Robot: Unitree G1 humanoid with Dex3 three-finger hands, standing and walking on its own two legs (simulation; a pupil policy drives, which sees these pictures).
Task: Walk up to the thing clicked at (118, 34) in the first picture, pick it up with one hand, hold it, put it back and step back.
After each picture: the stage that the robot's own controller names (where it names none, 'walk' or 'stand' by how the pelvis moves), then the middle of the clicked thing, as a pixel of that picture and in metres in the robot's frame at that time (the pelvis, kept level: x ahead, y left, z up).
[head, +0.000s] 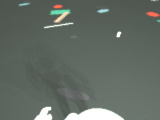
stand; (118, 34) +2.13 -0.67 -0.72
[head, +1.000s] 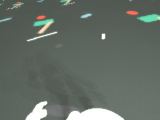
walk; (103, 36) +2.06 -0.14 -0.70
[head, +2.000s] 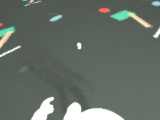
walk; (79, 46) +1.45 +0.34 -0.71
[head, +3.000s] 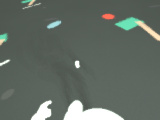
walk; (77, 64) +0.94 +0.30 -0.72
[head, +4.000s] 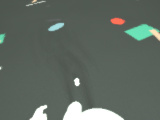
walk; (77, 82) +0.56 +0.23 -0.71
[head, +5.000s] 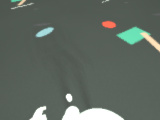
stand; (69, 97) +0.34 +0.26 -0.69
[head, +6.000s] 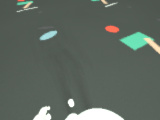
stand; (71, 103) +0.30 +0.23 -0.72
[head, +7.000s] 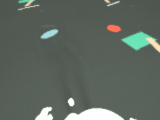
stand; (71, 102) +0.30 +0.22 -0.73
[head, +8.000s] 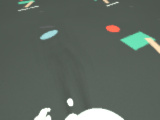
stand; (70, 102) +0.31 +0.24 -0.73
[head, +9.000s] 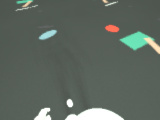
stand; (69, 103) +0.29 +0.24 -0.73
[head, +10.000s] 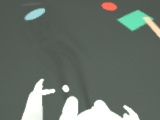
go down; (65, 88) +0.32 +0.25 -0.64
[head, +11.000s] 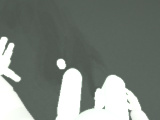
go down; (61, 64) +0.38 +0.27 -0.30
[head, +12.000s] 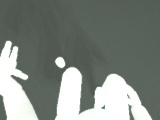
close in; (60, 62) +0.38 +0.27 -0.30
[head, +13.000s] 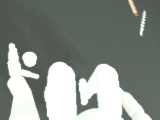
close in; (30, 59) +0.36 +0.30 -0.21
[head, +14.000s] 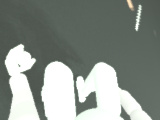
close; (24, 59) +0.35 +0.31 -0.22
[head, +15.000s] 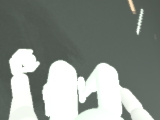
lift; (28, 61) +0.33 +0.30 -0.21
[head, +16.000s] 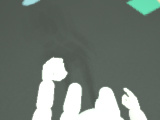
lift; (59, 71) +0.31 +0.21 +0.00
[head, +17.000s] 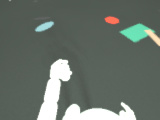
hold; (64, 72) +0.32 +0.19 +0.01
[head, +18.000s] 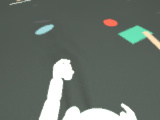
hold; (66, 72) +0.33 +0.18 +0.01
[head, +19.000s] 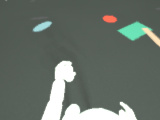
crouch; (68, 73) +0.33 +0.17 -0.01
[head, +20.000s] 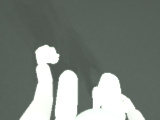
lower; (52, 56) +0.41 +0.26 -0.10
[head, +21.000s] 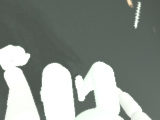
lower; (19, 56) +0.38 +0.32 -0.22
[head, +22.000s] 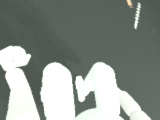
lower; (19, 57) +0.37 +0.32 -0.21
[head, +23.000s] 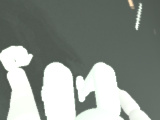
lower; (21, 56) +0.36 +0.32 -0.22
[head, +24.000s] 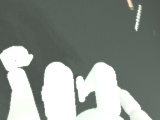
lower; (22, 57) +0.36 +0.32 -0.21
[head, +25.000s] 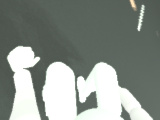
open; (26, 57) +0.36 +0.30 -0.22
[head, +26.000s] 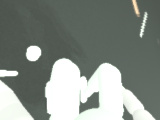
stand; (33, 54) +0.36 +0.29 -0.21
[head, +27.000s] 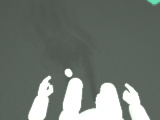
walk; (68, 73) +0.38 +0.24 -0.46
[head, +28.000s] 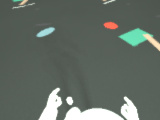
stand; (69, 100) +0.32 +0.23 -0.66
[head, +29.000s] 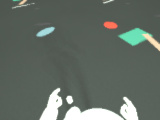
stand; (69, 99) +0.33 +0.23 -0.67
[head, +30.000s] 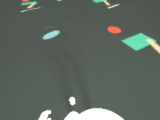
stand; (72, 101) +0.34 +0.22 -0.72
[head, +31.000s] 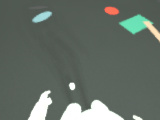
walk; (72, 86) +0.38 +0.18 -0.71
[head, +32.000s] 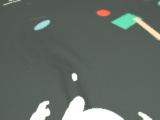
walk; (74, 77) +0.59 +0.26 -0.69
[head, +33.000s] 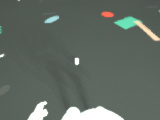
stand; (76, 61) +0.95 +0.25 -0.70
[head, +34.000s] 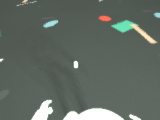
stand; (75, 64) +0.94 +0.27 -0.72
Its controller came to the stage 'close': yes
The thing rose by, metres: 0.72
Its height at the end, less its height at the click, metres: +0.00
